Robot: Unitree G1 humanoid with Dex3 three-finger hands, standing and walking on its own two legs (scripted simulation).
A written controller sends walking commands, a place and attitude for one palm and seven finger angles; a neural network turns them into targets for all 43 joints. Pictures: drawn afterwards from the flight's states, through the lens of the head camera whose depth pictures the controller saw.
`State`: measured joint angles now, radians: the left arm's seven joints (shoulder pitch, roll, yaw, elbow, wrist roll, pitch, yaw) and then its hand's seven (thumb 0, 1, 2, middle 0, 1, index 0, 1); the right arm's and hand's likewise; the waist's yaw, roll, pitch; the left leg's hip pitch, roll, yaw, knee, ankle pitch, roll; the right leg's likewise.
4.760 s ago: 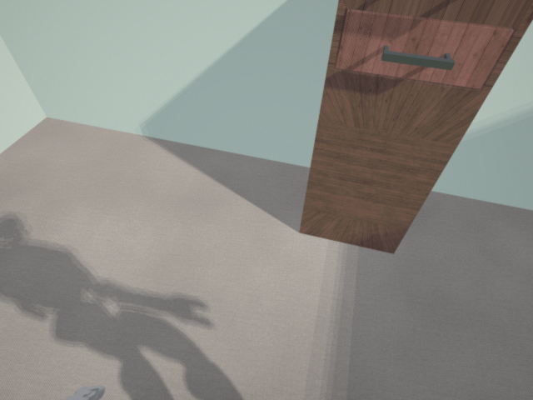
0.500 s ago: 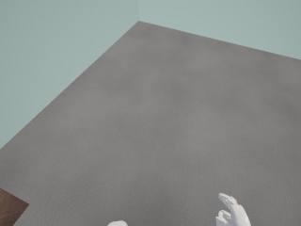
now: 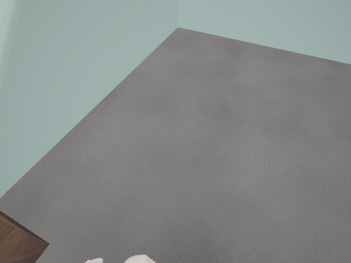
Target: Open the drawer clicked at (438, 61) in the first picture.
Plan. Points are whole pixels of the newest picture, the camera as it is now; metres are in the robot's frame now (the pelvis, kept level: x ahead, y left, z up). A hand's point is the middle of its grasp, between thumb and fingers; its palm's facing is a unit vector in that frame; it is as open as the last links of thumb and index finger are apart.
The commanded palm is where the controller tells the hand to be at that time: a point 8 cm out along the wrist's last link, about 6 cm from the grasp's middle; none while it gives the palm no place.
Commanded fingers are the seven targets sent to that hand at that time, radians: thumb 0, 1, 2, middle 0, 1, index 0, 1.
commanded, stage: turn to face it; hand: left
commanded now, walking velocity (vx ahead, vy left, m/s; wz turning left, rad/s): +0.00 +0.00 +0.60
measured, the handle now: out of the picture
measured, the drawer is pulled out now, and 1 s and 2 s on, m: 0.00 0.00 0.00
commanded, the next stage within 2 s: take the last steps up to it in 1.64 s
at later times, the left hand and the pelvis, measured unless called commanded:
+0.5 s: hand out of the picture +0.04 +0.25 -0.16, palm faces +0.31 -0.92 -0.26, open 7.4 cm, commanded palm none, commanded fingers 0.00 0.90 0.90 -0.20 -0.30 -0.20 -0.30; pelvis +0.00 +0.02 +0.00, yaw +16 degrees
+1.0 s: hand out of the picture -0.10 +0.19 -0.18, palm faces +0.62 -0.75 -0.23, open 7.4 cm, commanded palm none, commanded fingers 0.00 0.90 0.90 -0.20 -0.30 -0.20 -0.30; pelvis -0.01 +0.00 -0.01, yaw +37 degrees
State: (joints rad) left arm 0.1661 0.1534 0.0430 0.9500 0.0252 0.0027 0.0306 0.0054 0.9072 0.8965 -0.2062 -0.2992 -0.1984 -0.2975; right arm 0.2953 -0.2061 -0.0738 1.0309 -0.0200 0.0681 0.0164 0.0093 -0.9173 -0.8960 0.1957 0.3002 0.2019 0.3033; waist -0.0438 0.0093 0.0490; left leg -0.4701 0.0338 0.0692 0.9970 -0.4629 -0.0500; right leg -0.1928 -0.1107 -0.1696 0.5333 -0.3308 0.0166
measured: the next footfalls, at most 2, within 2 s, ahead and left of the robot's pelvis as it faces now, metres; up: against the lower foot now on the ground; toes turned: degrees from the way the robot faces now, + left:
left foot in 0.14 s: +0.07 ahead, +0.14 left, +0.00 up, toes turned +14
right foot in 0.60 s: +0.08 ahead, -0.11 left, +0.00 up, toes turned +18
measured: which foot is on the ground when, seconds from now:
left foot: up 0.00-0.12, down 0.14-0.60, up 0.62-0.98, down 1.00-1.00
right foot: down 0.00-0.16, up 0.18-0.58, down 0.60-1.00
